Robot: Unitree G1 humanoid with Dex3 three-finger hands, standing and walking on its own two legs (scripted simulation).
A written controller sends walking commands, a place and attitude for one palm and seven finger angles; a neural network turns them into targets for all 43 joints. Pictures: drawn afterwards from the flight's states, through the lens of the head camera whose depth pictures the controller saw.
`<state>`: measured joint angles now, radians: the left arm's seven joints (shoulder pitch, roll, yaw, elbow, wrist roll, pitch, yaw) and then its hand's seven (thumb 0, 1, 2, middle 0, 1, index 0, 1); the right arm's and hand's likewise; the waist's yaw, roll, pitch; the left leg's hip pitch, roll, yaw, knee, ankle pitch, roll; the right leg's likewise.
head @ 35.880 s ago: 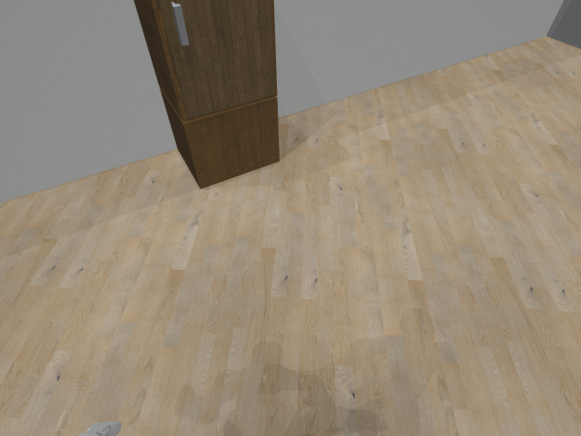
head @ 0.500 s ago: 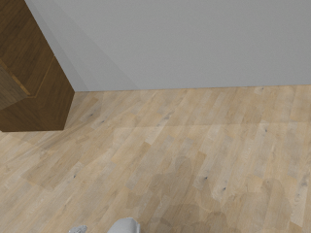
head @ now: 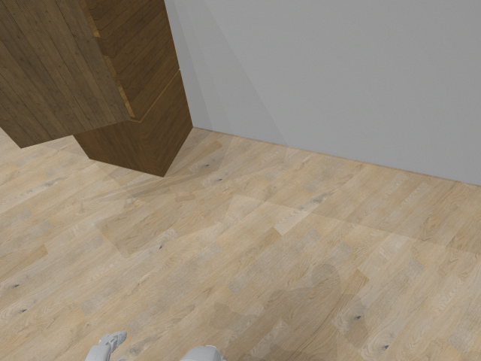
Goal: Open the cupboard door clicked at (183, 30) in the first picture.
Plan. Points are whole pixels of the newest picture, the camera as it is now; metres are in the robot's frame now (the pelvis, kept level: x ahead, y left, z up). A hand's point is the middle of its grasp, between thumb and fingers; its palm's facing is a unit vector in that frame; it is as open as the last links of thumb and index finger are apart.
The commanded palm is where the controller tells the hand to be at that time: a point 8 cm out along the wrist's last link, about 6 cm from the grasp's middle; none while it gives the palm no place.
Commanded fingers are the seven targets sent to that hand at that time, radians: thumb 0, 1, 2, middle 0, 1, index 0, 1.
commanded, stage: turn to face it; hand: left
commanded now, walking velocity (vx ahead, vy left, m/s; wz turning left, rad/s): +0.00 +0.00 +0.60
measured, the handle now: out of the picture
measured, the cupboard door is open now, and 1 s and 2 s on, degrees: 39 39 39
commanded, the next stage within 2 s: take the last steps up to it in 0.58 s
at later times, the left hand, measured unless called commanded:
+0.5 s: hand out of the picture +0.04 +0.23 -0.16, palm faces +0.29 -0.92 -0.25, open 7.4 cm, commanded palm none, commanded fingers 0.00 0.90 0.90 -0.20 -0.30 -0.20 -0.30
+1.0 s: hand out of the picture -0.04 +0.19 -0.17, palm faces +0.48 -0.86 -0.19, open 7.3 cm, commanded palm none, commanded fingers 0.00 0.90 0.90 -0.20 -0.30 -0.20 -0.30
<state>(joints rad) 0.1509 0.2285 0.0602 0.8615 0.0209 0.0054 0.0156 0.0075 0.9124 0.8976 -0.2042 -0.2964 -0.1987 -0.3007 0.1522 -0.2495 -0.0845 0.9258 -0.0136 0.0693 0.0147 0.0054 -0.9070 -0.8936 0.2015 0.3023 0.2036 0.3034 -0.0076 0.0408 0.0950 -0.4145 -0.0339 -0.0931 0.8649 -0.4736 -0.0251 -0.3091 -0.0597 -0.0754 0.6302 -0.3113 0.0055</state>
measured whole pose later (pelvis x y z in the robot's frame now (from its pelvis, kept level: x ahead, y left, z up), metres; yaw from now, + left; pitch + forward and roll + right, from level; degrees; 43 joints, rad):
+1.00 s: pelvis +0.06 +0.03 +0.01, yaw +24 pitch +0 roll +1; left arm 0.33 0.20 0.07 1.05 0.03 -0.01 -0.01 0.01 0.92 0.90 -0.21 -0.30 -0.20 -0.30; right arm 0.16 -0.21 -0.05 0.99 -0.02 0.02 0.03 0.01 -0.91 -0.89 0.20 0.30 0.20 0.30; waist 0.04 -0.06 0.06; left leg -0.27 0.01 0.10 0.53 -0.33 0.01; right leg -0.16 -0.15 -0.18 0.56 -0.38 0.05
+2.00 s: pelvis +0.31 +0.27 +0.01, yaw +27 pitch +1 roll +1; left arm 0.26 0.18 0.07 1.09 0.02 0.00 -0.01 0.01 0.92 0.90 -0.20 -0.30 -0.20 -0.30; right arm 0.20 -0.17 -0.04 1.00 -0.03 -0.06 -0.01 0.00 -0.93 -0.89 0.20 0.30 0.20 0.30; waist 0.04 -0.03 0.07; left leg -0.26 0.00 0.17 0.47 -0.23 0.05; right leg -0.49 -0.12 -0.09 1.14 -0.38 -0.01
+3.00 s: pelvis +0.41 +0.33 +0.00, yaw +24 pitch -2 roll +0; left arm 0.28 0.16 0.01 0.95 0.02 0.01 0.05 0.01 0.91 0.90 -0.21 -0.30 -0.20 -0.30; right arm 0.21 -0.20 -0.03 0.92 -0.01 0.01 -0.01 0.00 -0.91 -0.89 0.20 0.30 0.20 0.30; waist 0.00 0.03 0.03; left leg -0.29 0.01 0.05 0.64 -0.31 0.03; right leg -0.21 0.02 -0.04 0.63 -0.38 -0.03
